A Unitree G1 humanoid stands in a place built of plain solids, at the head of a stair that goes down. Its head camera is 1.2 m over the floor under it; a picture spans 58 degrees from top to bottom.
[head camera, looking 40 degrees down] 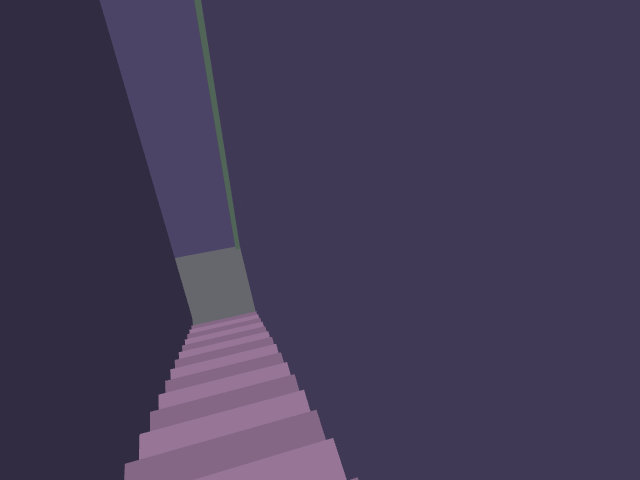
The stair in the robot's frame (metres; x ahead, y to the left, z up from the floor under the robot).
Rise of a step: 0.20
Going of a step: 0.23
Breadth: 0.80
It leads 17 degrees to the left of straight ahead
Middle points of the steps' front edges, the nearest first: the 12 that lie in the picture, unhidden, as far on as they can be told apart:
0.65 0.33 -0.39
0.86 0.40 -0.59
1.08 0.46 -0.79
1.30 0.53 -0.99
1.51 0.59 -1.18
1.73 0.66 -1.38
1.94 0.72 -1.58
2.16 0.79 -1.77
2.38 0.85 -1.97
2.59 0.92 -2.17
2.81 0.98 -2.37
3.03 1.05 -2.56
